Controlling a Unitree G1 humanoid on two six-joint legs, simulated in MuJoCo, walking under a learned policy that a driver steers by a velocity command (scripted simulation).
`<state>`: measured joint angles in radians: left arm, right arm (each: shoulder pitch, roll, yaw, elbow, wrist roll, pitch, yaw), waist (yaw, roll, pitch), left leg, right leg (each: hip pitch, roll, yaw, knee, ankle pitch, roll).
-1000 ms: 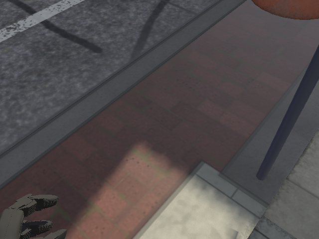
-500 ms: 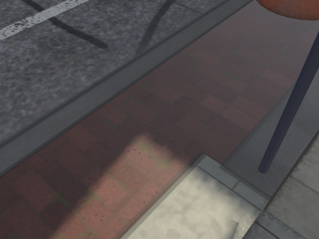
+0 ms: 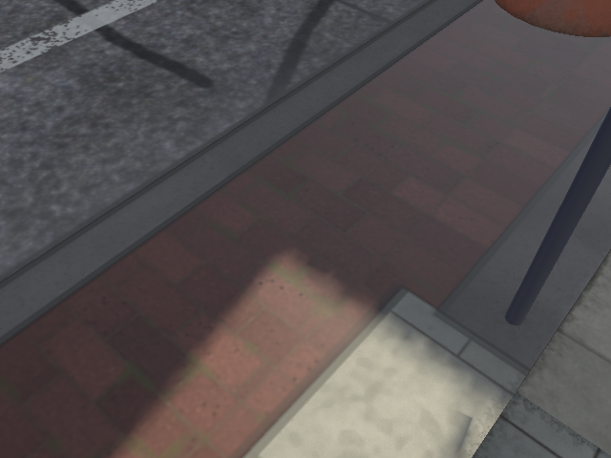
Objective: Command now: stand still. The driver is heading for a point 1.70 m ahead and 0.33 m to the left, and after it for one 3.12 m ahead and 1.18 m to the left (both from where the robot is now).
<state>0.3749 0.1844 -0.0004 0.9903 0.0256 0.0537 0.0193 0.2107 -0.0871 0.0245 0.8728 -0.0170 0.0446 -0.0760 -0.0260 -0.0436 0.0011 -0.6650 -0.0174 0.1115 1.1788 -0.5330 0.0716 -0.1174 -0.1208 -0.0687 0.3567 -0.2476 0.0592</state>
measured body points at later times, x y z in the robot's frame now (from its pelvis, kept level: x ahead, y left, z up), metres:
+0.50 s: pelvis -0.01 +0.01 +0.00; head -0.01 +0.01 +0.45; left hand -0.06 +0.21 -0.16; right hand +0.06 -0.21 -0.15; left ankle +0.05 +0.08 -0.64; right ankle -0.04 -0.15 -0.75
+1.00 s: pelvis -0.01 +0.01 +0.00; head -0.01 +0.02 +0.45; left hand -0.08 +0.21 -0.16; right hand +0.05 -0.21 -0.15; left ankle +0.05 +0.08 -0.64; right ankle -0.04 -0.15 -0.75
